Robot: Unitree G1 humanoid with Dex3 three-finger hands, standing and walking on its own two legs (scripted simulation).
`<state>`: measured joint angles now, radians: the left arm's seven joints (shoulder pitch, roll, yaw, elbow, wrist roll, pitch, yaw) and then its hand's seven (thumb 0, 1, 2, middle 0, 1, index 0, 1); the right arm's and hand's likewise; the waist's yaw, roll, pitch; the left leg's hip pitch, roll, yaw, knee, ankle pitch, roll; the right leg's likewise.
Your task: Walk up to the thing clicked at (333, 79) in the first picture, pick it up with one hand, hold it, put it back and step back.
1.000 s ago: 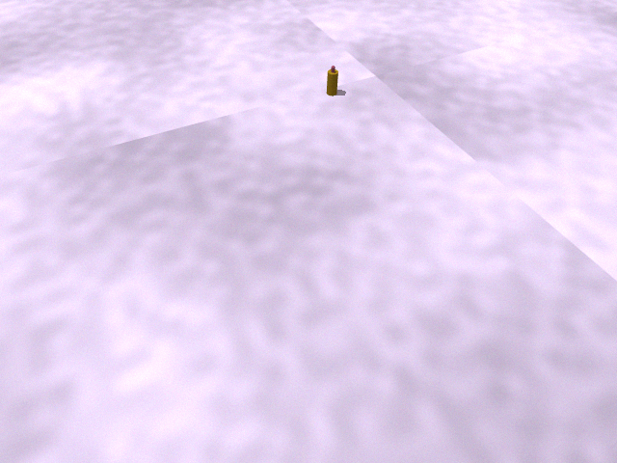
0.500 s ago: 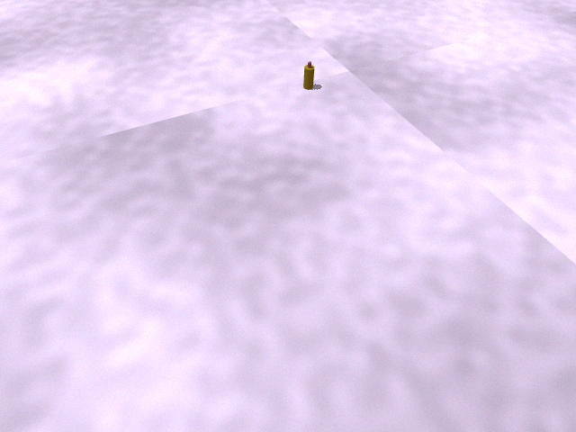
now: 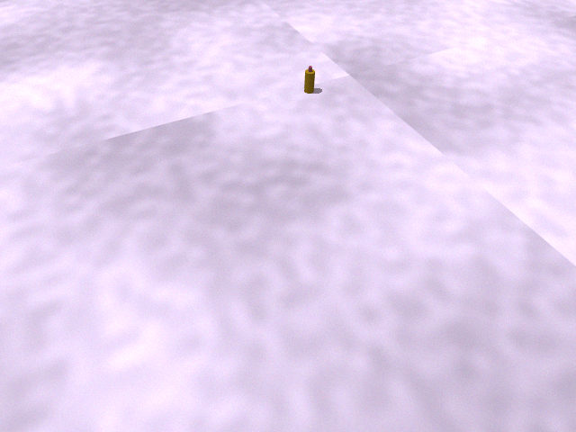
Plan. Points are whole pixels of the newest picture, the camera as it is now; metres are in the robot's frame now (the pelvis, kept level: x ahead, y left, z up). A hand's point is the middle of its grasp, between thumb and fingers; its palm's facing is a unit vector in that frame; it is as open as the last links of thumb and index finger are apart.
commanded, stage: stand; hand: left
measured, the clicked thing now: (309, 78) +2.16 -0.13 -0.70
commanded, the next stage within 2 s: walk up in 0.12 s
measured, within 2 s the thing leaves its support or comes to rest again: neither
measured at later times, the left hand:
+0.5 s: hand (165, 375) +0.22 +0.21 -0.13, palm faces -0.10 -0.89 -0.45, open 7.4 cm
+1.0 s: hand (219, 286) +0.42 +0.16 -0.19, palm faces -0.12 -0.93 -0.34, open 7.4 cm
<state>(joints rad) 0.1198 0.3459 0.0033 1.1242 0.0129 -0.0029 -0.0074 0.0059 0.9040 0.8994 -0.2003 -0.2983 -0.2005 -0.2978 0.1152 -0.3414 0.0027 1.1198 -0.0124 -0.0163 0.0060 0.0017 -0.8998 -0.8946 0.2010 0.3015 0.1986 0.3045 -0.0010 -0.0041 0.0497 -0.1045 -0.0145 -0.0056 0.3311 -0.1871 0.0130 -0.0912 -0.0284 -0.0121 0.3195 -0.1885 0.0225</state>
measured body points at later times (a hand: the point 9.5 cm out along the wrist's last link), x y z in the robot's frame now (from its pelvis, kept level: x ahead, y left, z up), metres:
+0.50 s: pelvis +0.10 -0.09 -0.03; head +0.08 -0.11 +0.42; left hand +0.23 +0.26 -0.10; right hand +0.10 -0.45 -0.15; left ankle +0.00 +0.10 -0.74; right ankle +0.16 -0.24 -0.75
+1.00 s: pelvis +0.38 -0.12 -0.03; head +0.41 -0.10 +0.42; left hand +0.42 +0.20 -0.16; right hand +0.48 -0.45 -0.12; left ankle +0.49 -0.01 -0.75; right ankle +0.17 -0.24 -0.71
